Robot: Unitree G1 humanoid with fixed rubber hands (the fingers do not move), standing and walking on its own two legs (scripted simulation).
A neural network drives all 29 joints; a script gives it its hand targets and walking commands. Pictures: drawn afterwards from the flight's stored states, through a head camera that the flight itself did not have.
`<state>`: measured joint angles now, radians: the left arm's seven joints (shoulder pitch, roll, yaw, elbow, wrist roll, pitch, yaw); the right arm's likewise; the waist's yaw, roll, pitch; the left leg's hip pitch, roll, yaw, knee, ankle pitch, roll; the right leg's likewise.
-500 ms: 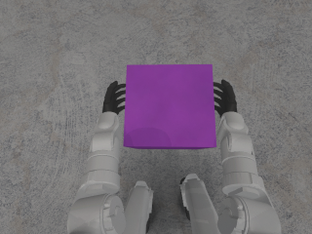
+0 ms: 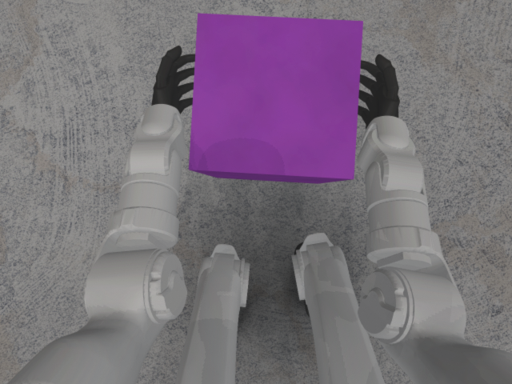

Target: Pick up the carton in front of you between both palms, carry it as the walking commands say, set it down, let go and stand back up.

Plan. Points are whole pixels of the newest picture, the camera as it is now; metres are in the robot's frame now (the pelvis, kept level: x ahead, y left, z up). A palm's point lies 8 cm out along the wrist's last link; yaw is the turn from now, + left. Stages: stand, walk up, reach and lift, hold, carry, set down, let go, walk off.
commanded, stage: set down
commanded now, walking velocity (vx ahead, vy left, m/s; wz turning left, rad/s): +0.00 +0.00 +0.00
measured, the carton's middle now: (272, 118) +0.50 -0.03 -0.18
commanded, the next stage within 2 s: none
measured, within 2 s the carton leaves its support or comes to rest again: rests again in 1.06 s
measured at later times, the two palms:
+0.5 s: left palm (197, 110) +0.55 +0.11 -0.26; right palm (352, 125) +0.50 -0.19 -0.26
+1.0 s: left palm (202, 117) +0.55 +0.11 -0.30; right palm (350, 129) +0.50 -0.19 -0.29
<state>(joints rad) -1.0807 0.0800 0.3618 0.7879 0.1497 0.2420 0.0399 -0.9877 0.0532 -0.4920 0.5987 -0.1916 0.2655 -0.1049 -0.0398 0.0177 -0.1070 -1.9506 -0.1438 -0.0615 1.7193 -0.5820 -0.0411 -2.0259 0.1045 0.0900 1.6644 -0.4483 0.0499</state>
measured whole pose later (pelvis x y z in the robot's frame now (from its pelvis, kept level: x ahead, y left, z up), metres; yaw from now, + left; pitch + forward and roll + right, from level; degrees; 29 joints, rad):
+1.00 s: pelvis -0.01 +0.01 -0.13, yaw +0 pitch +40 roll -2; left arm -1.50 0.27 0.12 1.11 0.03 0.20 0.11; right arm -1.32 -0.13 -0.50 0.86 -0.07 0.21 -0.09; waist -0.10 0.00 0.29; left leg -2.21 -0.17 -0.03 2.20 -0.67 -0.02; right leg -2.26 0.08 0.04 2.11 -0.55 0.08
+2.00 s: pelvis -0.02 +0.01 -0.15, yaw -1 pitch +36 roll -3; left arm -1.60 0.49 -0.09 1.16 -0.22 0.11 0.05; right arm -1.42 -0.31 -0.31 1.08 0.18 0.05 -0.12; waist -0.10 -0.01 0.42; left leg -2.23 -0.08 -0.02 2.27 -0.66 0.01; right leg -2.26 0.01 -0.03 2.17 -0.53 0.02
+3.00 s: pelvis +0.01 +0.00 +0.10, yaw +0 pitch +47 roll -1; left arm -1.31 0.40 0.20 1.02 0.02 0.21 -0.05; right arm -1.08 -0.17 -0.38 0.75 0.04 0.20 -0.09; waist -0.12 0.03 -0.06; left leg -1.69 -0.06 -0.04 1.29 -0.42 0.00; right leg -1.73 0.03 0.02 1.23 -0.32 0.01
